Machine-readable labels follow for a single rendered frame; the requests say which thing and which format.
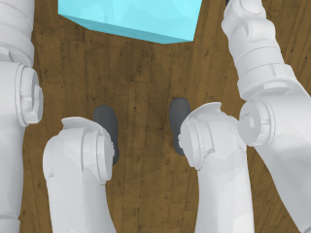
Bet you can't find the robot right shin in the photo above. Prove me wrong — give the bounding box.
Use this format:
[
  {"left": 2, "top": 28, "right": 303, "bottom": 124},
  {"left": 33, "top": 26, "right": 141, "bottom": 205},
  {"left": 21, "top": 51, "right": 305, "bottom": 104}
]
[{"left": 178, "top": 102, "right": 247, "bottom": 157}]

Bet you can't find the robot right forearm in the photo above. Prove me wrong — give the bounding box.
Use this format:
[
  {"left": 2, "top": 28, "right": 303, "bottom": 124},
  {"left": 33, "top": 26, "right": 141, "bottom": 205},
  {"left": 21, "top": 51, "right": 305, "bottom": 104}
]
[{"left": 221, "top": 0, "right": 311, "bottom": 101}]

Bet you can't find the right robot thigh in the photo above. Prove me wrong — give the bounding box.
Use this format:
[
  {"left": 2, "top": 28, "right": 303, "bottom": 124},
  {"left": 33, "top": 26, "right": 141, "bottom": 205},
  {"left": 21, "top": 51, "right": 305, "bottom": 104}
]
[{"left": 184, "top": 112, "right": 255, "bottom": 233}]

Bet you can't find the robot left forearm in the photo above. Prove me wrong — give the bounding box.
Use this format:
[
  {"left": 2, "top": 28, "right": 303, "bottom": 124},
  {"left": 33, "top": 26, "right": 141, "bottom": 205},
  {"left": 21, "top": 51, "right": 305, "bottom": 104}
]
[{"left": 0, "top": 0, "right": 35, "bottom": 68}]

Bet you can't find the left robot upper arm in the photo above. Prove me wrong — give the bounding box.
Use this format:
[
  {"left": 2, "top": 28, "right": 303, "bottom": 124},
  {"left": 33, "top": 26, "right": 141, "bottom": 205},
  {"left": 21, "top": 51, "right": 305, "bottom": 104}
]
[{"left": 0, "top": 61, "right": 44, "bottom": 233}]

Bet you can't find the carton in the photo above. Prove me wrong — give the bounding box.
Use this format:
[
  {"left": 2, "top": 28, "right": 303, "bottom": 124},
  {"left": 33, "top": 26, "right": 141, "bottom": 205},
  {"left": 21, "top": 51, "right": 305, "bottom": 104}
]
[{"left": 57, "top": 0, "right": 202, "bottom": 44}]

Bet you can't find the right robot upper arm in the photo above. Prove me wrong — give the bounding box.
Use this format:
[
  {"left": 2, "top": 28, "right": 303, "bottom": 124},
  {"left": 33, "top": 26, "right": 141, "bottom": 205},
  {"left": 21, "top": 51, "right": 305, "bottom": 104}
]
[{"left": 237, "top": 93, "right": 311, "bottom": 233}]

